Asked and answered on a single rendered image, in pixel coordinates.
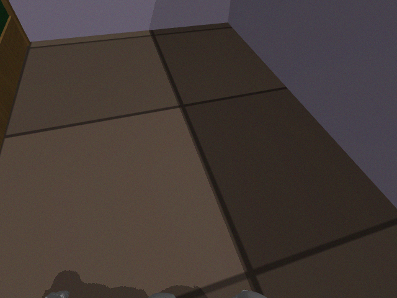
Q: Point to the bed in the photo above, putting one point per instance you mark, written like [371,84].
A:
[13,46]

